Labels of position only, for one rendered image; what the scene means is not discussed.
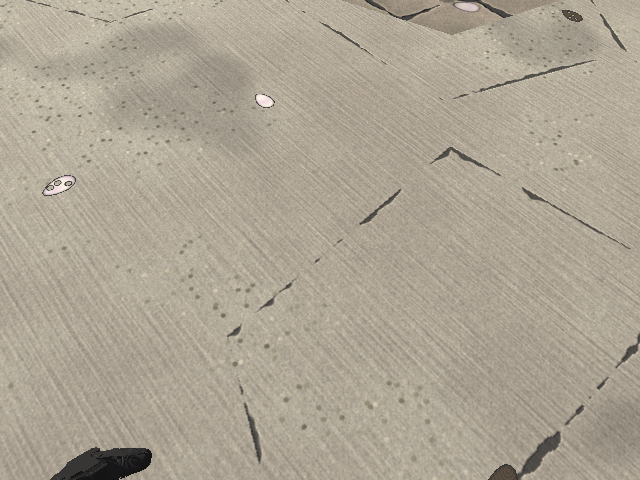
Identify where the robot left hand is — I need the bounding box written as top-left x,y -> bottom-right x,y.
50,447 -> 152,480

